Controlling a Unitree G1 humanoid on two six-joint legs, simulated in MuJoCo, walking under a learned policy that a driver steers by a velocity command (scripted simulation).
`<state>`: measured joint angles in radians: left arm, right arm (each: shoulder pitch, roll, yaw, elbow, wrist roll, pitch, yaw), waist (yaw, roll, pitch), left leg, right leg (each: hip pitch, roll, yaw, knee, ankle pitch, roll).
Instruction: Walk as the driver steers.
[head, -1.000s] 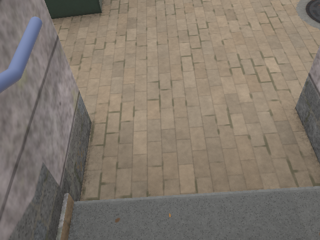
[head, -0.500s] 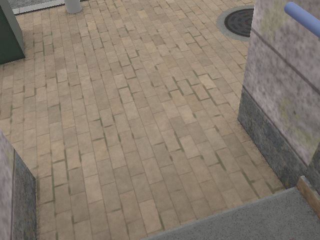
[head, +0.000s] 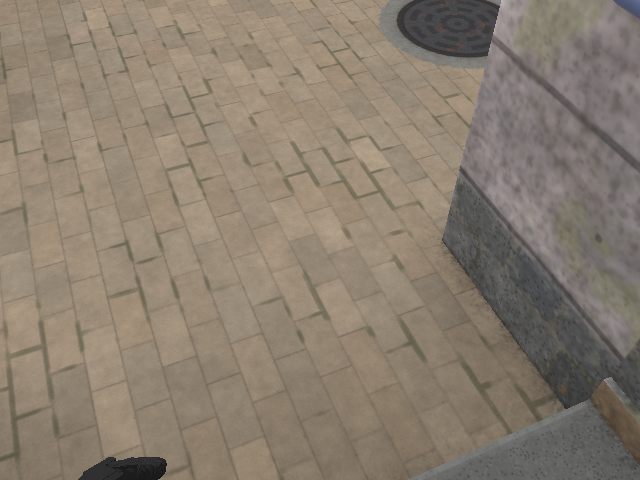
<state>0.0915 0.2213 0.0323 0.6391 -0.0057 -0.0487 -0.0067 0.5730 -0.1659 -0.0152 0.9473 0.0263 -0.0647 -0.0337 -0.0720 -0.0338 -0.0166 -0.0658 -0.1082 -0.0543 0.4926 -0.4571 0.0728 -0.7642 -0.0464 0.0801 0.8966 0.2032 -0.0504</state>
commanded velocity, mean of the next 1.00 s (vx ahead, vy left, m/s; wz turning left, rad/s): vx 0.50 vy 0.00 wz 0.29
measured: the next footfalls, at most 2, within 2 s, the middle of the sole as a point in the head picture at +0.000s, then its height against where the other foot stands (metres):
right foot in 0.24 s outside the picture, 0.15 m lower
left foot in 0.84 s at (253, 455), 0.15 m lower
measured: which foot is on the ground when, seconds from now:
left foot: down 0.00-0.24, up 0.26-0.82, down 0.84-1.00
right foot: up 0.00-0.22, down 0.24-0.84, up 0.86-1.00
